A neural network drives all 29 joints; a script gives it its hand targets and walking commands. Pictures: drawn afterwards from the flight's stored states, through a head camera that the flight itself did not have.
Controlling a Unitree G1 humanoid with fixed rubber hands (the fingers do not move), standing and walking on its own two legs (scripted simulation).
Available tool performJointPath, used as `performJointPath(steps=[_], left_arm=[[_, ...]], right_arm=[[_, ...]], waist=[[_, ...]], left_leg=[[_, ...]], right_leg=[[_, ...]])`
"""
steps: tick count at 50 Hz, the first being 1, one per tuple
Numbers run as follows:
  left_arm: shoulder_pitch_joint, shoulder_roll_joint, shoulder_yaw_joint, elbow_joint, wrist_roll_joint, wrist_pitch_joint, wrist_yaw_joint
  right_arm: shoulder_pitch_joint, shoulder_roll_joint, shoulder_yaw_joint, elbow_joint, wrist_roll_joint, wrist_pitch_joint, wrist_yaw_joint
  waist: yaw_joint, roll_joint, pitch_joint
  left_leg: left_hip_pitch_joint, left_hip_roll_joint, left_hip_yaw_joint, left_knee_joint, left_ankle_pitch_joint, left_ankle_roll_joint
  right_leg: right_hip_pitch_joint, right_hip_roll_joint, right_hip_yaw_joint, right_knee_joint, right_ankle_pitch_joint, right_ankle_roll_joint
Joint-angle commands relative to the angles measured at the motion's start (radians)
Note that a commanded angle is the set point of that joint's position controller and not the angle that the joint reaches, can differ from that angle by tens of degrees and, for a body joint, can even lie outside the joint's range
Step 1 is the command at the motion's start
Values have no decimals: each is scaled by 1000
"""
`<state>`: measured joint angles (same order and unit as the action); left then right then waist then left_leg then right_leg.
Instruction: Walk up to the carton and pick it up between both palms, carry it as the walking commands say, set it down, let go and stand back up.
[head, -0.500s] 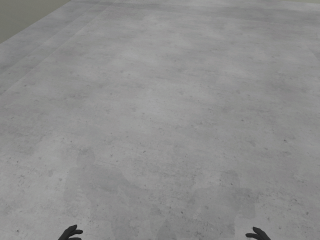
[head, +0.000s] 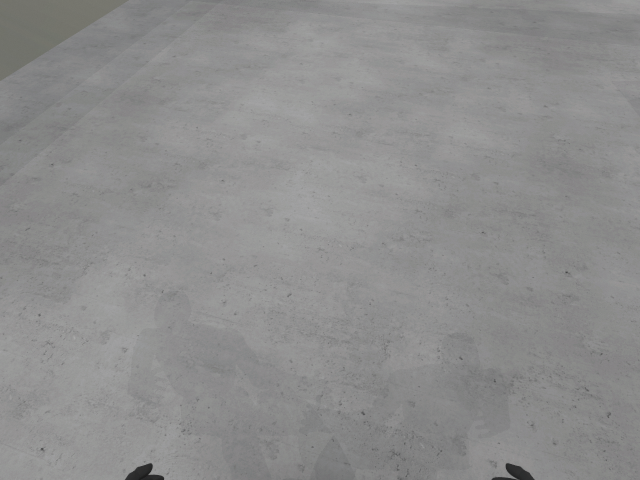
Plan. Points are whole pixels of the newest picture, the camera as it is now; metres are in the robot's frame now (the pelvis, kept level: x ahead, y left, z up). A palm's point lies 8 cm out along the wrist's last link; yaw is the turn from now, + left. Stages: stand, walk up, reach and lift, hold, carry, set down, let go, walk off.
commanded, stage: stand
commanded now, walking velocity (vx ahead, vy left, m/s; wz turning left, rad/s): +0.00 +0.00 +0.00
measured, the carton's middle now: out of the picture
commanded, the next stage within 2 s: walk up in 0.38 s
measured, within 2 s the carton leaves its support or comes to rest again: neither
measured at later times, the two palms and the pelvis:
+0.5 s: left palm out of the picture +0.07 +0.28 -0.11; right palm out of the picture +0.08 -0.25 -0.13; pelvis -0.01 +0.00 +0.01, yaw +0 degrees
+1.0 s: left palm out of the picture +0.11 +0.25 -0.12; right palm out of the picture -0.02 -0.25 -0.14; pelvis -0.04 +0.02 -0.01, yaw -14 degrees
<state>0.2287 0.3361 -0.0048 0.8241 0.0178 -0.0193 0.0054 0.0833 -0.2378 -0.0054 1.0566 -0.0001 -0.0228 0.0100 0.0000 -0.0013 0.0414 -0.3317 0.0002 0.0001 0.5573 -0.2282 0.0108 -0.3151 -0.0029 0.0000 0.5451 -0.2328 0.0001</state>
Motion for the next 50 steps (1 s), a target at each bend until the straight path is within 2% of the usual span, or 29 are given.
performJointPath(steps=[1, 2, 6, 8, 9, 11, 14, 16, 17, 21, 26, 28, 29, 30, 31, 32, 33, 34, 35, 36, 37, 38, 41, 42, 43, 44, 46, 48, 50], left_arm=[[-41, 209, 40, 28, -1, -41, 3], [-33, 194, 41, 36, -4, -44, 2], [-26, 207, 42, 46, -10, -51, 4], [-32, 187, 34, 48, -2, -54, 6], [-26, 194, 36, 57, -10, -50, 5], [-57, 202, 45, 42, -1, -50, 6], [-26, 189, 39, 70, -17, -47, 4], [-38, 200, 41, 65, -6, -47, 1], [-44, 192, 40, 62, -6, -47, 4], [-26, 201, 31, 79, -4, -47, 1], [-30, 205, 34, 86, -6, -51, 0], [-33, 219, 38, 92, -8, -49, -1], [30, 151, 68, 82, -54, 9, -1], [-12, 162, 62, 98, -47, 27, -6], [10, 155, 66, 84, -30, 31, -9], [17, 161, 71, 89, -29, 39, -6], [-92, 140, 76, 66, -17, 44, -4], [-183, 138, 74, 27, -16, 51, -3], [-196, 126, 80, 7, -12, 58, -5], [-196, 93, 77, -8, -4, 61, -13], [-149, 44, 66, -38, 1, 62, -13], [-120, 13, 67, -27, 1, 67, -5], [-110, 46, 96, -3, -12, 96, -17], [-107, 50, 99, 18, -13, 94, -23], [-73, 41, 94, 22, -13, 93, -35], [-98, 29, 92, 9, -15, 95, -33], [-118, 14, 82, 4, -17, 94, -36], [-180, -11, 77, -27, -18, 92, -38], [-119, -26, 71, -37, -13, 85, -38]], right_arm=[[-45, -275, -57, -37, -18, -29, 1], [-55, -282, -57, -43, -16, -33, 3], [-54, -277, -51, -21, -19, -29, 0], [-45, -271, -53, -24, -18, -34, 0], [-45, -270, -52, -16, -15, -32, 2], [-50, -275, -55, -24, -16, -28, 2], [-47, -268, -47, -15, -19, -34, 0], [-55, -281, -48, -1, -14, -29, -2], [-64, -252, -45, -6, -15, -27, 0], [-45, -261, -50, -7, -20, -27, 4], [-27, -292, -55, -4, -19, -34, 3], [-42, -255, -49, -6, -15, -23, 8], [-27, -206, -43, -139, -26, 12, 16], [-29, -169, -48, -162, -20, 22, -10], [-26, -155, -39, -183, -17, 38, -22], [18, -152, -33, -185, -12, 41, -28], [46, -142, -49, -179, -12, 38, -40], [131, -150, -51, -157, -17, 42, -36], [156, -155, -44, -152, -18, 42, -45], [205, -180, -59, -157, -21, 45, -54], [210, -253, -78, -182, -28, 48, -64], [163, -284, -80, -199, -27, 57, -64], [53, -235, -68, -219, -18, 55, -58], [26, -216, -65, -214, -20, 50, -62], [35, -200, -68, -222, -18, 45, -60], [54, -197, -72, -213, -22, 47, -60], [51, -191, -83, -221, -29, 39, -59], [103, -187, -97, -212, -41, 44, -55], [73, -204, -115, -224, -48, 44, -51]], waist=[[-5, 12, -112], [3, 42, -127], [8, -4, -162], [1, 43, -157], [5, -7, -171], [-10, -22, -187], [0, 56, -163], [13, 16, -133], [7, 46, -140], [2, -19, -159], [3, 31, -127], [0, 6, -150], [46, -23, -112], [2, -125, -17], [21, -176, 5], [26, -172, -40], [-25, -163, -32], [-82, -142, -72], [-93, -121, -70], [-113, -43, -105], [-106, 251, -141], [-68, 372, -81], [-14, 140, 31], [-6, 140, 41], [-6, 83, 5], [-21, 140, -13], [-23, 122, -21], [-49, 165, -27], [-13, 191, -76]], left_leg=[[129, 119, -125, -178, -57, 52], [122, 118, -123, -182, -63, 47], [152, 106, -121, -192, 29, 33], [139, 117, -124, -181, 29, 38], [147, 110, -117, -175, 28, 41], [175, 114, -110, -165, 77, 38], [148, 126, -131, -216, -6, 46], [112, 137, -143, -233, -66, 43], [130, 132, -125, -237, -16, 36], [182, 120, -121, -213, 6, 35], [126, 136, -138, -245, -50, 36], [161, 121, -119, -218, -34, 32], [17, 59, 99, 65, -197, -39], [23, 3, 54, 113, -224, -40], [-13, 24, 37, 184, -311, -54], [-22, 28, 26, 208, -342, -53], [33, 50, 33, 180, -231, -70], [158, 57, 3, 118, -161, -54], [202, 51, 39, -6, -69, -43], [305, 121, -26, -135, -43, -22], [331, 341, -235, -218, 26, 54], [212, 508, -357, -308, 130, 143], [2, 442, -235, -340, -4, 138], [21, 409, -174, -314, 57, 127], [118, 393, -120, -274, 140, 131], [145, 397, -114, -266, 111, 130], [153, 398, -88, -263, 72, 150], [197, 382, -66, -217, 107, 151], [131, 392, -40, -174, 145, 130]], right_leg=[[49, -111, 126, -178, -79, -55], [76, -121, 129, -182, -69, -51], [121, -116, 110, -167, 21, -44], [134, -131, 119, -175, 45, -58], [126, -136, 124, -175, 41, -52], [132, -126, 108, -168, 77, -47], [123, -118, 117, -191, -3, -37], [125, -115, 105, -184, -10, -41], [122, -122, 117, -193, -7, -45], [94, -118, 120, -212, -33, -46], [99, -119, 112, -196, -27, -40], [87, -130, 144, -230, -63, -43], [111, -247, 320, -250, -301, -104], [9, -253, 443, -284, 80, -152], [-1, -268, 458, -239, 346, -167], [14, -278, 441, -224, 379, -165], [-33, -238, 359, -176, 454, -137], [-127, -190, 300, -136, 367, -105], [-153, -130, 259, -116, 258, -79], [-205, -91, 230, -48, 163, -43], [-291, -8, 132, 165, -23, 1], [-289, 37, 29, 396, -371, 36], [-229, -21, 58, 662, -260, 32], [-217, -30, 53, 677, -244, 45], [-246, -33, 39, 672, -220, 66], [-256, -38, 26, 648, -235, 53], [-207, -59, 28, 566, -242, 57], [-187, -64, 2, 423, -289, 45], [-31, -61, -24, 244, -342, 21]])
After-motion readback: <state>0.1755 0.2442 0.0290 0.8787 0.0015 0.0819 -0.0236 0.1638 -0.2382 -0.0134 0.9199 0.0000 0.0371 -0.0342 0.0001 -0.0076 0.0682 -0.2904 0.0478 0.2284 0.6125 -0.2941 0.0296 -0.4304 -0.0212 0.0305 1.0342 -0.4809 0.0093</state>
